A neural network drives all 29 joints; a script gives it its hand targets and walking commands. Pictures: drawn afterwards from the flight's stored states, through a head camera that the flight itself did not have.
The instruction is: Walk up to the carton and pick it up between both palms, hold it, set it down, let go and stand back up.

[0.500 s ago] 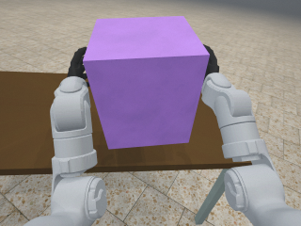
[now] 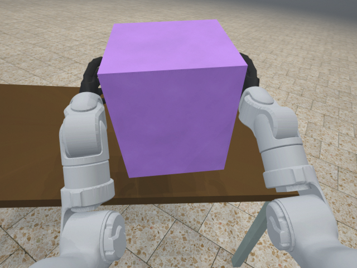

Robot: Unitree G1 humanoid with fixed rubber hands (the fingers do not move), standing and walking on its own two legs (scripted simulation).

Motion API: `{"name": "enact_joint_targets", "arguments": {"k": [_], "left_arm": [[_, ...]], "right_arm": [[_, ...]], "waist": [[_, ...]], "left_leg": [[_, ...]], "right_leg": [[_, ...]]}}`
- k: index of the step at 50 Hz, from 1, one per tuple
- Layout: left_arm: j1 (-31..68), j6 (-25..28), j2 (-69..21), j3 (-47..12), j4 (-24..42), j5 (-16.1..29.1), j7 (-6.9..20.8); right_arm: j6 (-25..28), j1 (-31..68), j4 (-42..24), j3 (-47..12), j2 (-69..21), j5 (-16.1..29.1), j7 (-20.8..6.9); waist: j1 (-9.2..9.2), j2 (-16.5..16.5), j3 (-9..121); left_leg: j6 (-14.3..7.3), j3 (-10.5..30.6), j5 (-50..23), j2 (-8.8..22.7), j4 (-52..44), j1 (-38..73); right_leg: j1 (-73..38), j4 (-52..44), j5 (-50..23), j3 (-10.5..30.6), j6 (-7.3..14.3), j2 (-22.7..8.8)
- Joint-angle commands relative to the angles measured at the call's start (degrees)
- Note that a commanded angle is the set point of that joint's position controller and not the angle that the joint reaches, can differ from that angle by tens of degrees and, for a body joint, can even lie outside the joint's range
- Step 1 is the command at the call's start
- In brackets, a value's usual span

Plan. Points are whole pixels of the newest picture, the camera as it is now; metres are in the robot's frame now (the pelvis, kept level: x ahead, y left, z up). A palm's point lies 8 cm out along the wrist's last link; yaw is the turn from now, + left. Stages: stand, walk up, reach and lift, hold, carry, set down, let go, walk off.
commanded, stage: hold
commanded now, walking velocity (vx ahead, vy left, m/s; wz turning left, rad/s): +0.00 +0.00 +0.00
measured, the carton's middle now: (171, 100) +0.38 +0.01 +0.24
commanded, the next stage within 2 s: none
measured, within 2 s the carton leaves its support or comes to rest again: neither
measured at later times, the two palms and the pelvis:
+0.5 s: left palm (91, 97) +0.35 +0.17 +0.26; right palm (247, 91) +0.36 -0.14 +0.28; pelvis +0.00 +0.00 +0.00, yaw +0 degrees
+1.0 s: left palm (91, 98) +0.35 +0.17 +0.26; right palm (247, 91) +0.36 -0.13 +0.28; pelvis +0.00 +0.00 +0.00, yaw +0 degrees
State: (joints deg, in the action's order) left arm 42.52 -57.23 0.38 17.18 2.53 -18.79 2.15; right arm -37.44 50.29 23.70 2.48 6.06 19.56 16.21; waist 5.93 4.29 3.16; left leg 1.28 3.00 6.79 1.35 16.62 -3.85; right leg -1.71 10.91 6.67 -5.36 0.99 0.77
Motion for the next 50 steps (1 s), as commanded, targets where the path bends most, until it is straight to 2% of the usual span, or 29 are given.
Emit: {"name": "enact_joint_targets", "arguments": {"k": [1,5,9,11,19,20,25,32,36,39,44,47,50], "left_arm": [[43.2,4.0,-23.1,-24.7,9.5,13.1,9.2],[44.1,3.7,-22.4,-24.0,8.9,12.9,9.1],[43.9,3.7,-22.5,-23.8,9.1,12.8,9.2],[44.8,3.8,-22.2,-23.3,8.3,12.8,9.3],[43.7,3.9,-22.5,-24.1,9.2,13.0,9.3],[43.7,3.8,-22.4,-24.2,8.9,13.3,9.3],[44.3,3.7,-22.5,-23.2,6.4,12.8,9.1],[44.2,4.4,-22.7,-24.1,8.7,13.2,9.1],[43.7,3.9,-22.0,-23.1,7.3,12.5,9.4],[44.0,3.9,-22.3,-23.4,7.6,12.8,9.3],[45.4,4.3,-22.7,-23.6,6.8,13.1,8.8],[46.2,4.4,-23.0,-24.2,8.3,13.3,8.6],[45.3,4.3,-22.5,-22.8,7.0,12.6,8.8]], "right_arm": [[2.5,40.4,-13.4,-13.0,-18.9,4.6,-2.7],[2.1,39.9,-11.6,-12.5,-18.5,4.7,-3.0],[2.2,39.9,-12.3,-12.7,-18.5,4.8,-2.7],[2.0,40.6,-11.1,-12.2,-18.6,4.7,-2.9],[2.3,40.7,-13.3,-13.1,-19.0,5.1,-2.6],[2.1,40.6,-13.2,-13.2,-18.6,4.9,-2.6],[2.1,40.8,-10.0,-10.8,-17.9,3.9,-3.1],[2.3,41.3,-13.0,-13.2,-19.1,5.1,-2.7],[1.9,40.3,-10.9,-12.9,-18.8,5.0,-2.7],[2.2,40.5,-10.8,-12.2,-18.9,5.0,-2.8],[2.4,41.9,-10.8,-11.7,-18.8,4.4,-3.2],[2.5,41.9,-10.7,-11.7,-18.8,4.7,-3.2],[2.3,41.2,-9.6,-11.8,-19.0,4.3,-3.2]], "waist": [[0.63,-7.3,21.8],[0.71,-7.1,20.6],[0.4,-7.7,21.7],[0.49,-7.3,20.3],[0.56,-7.8,22.6],[0.52,-6.9,22.6],[0.74,-7.6,19.7],[0.41,-7.0,23.6],[0.39,-6.2,21.2],[0.28,-7.7,20.7],[0.73,-7.4,21.5],[0.82,-8.6,22.7],[0.14,-7.4,22.0]], "left_leg": [[1.2,-3.8,-15.7,-3.9,-0.4,7.9],[0.7,-4.0,-13.9,-3.9,-0.6,7.1],[0.9,-4.0,-15.2,-4.2,-0.3,7.5],[0.6,-3.9,-12.2,-3.9,-0.6,6.8],[0.8,-3.8,-16.8,-4.1,0.1,8.5],[0.8,-3.7,-16.2,-3.9,-0.1,8.5],[0.9,-4.0,-9.6,-3.7,-1.5,5.4],[0.7,-3.8,-17.4,-4.1,0.4,8.4],[0.5,-3.9,-14.6,-4.1,-0.3,7.1],[0.7,-3.9,-13.3,-3.9,-0.8,6.0],[0.5,-4.1,-10.8,-3.9,-0.8,5.8],[0.7,-3.9,-12.5,-4.0,-0.5,6.5],[0.6,-4.0,-12.7,-4.0,-0.5,5.7]], "right_leg": [[-2.3,-0.9,-8.3,-0.7,-2.0,2.2],[-1.9,-0.7,-7.1,-0.3,-2.0,2.0],[-2.5,-0.6,-8.2,-0.6,-2.2,2.2],[-1.6,-0.7,-5.5,-0.5,-2.0,2.0],[-2.7,-0.8,-9.2,-0.5,-2.1,2.1],[-2.4,-0.8,-8.9,-0.6,-2.1,2.2],[-1.1,-0.7,-3.3,-0.7,-1.9,2.2],[-2.4,-0.3,-10.1,-0.3,-2.2,2.3],[-1.9,-0.7,-8.0,-0.2,-2.4,2.0],[-1.7,-0.6,-6.5,-0.3,-2.1,2.1],[-0.7,-0.5,-4.2,-0.3,-2.0,2.2],[-1.3,-0.1,-5.6,-0.2,-2.0,2.3],[-1.7,-0.3,-5.8,-0.2,-2.2,2.4]]}}
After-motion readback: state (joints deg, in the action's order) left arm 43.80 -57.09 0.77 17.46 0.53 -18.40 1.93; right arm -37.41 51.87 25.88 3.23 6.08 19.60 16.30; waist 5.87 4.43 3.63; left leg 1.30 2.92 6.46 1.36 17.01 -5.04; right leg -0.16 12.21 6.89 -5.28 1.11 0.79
